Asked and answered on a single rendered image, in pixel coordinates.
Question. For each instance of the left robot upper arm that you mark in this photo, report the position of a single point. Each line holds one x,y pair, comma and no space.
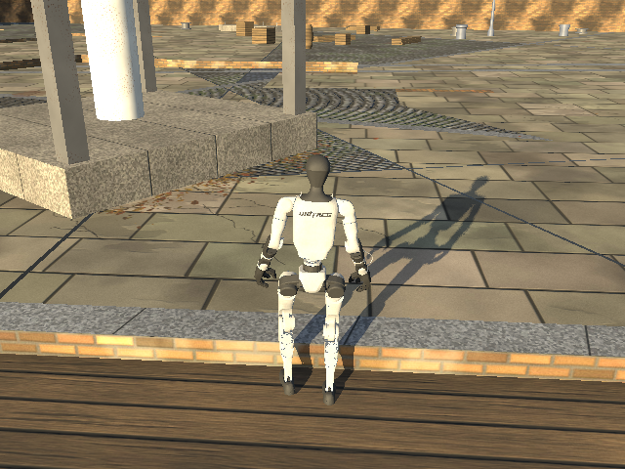
284,205

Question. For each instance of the robot right shin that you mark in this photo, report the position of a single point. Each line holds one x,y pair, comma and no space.
330,358

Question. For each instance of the right robot upper arm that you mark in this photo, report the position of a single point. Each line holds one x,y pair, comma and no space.
346,209

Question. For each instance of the robot torso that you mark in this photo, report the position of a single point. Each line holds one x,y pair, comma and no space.
314,227

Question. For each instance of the left robot forearm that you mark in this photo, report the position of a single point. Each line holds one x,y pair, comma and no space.
266,256

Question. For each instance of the right robot forearm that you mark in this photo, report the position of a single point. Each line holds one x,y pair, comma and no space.
359,260

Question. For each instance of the left robot hand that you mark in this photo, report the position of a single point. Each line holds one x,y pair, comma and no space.
259,274

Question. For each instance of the right robot hand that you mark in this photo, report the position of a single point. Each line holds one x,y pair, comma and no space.
365,278

